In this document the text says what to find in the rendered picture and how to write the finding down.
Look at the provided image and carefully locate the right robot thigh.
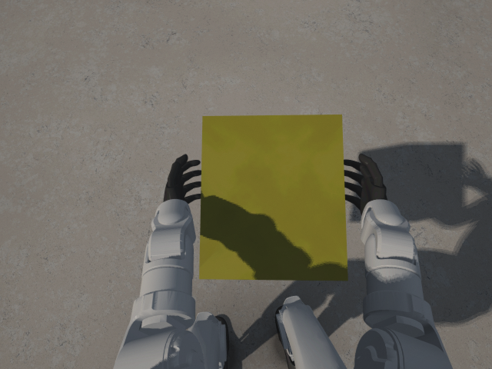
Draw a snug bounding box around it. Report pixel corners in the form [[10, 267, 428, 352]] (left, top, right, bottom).
[[276, 303, 347, 369]]

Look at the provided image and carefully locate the robot thigh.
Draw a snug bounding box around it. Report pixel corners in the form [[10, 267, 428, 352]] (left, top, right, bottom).
[[189, 320, 227, 369], [276, 303, 347, 369]]

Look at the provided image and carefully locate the left robot upper arm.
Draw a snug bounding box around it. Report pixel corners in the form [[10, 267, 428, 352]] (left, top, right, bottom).
[[114, 328, 205, 369]]

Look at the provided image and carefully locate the right robot hand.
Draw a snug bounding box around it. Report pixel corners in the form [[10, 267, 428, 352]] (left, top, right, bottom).
[[344, 154, 387, 216]]

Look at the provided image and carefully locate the right robot upper arm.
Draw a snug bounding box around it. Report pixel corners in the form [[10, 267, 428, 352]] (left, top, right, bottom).
[[354, 327, 453, 369]]

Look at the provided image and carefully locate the carton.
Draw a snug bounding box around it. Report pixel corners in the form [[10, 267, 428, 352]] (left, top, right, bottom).
[[199, 115, 348, 281]]

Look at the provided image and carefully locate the left robot thigh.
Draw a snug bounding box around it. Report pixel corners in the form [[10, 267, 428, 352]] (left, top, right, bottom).
[[189, 320, 227, 369]]

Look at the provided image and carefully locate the left robot forearm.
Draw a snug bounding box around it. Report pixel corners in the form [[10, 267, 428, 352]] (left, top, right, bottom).
[[113, 199, 196, 369]]

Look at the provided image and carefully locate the left robot hand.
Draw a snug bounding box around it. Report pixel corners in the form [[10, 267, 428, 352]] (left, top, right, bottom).
[[163, 154, 201, 204]]

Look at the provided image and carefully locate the right robot forearm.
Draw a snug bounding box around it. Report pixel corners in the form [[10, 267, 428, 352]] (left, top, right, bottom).
[[360, 199, 449, 359]]

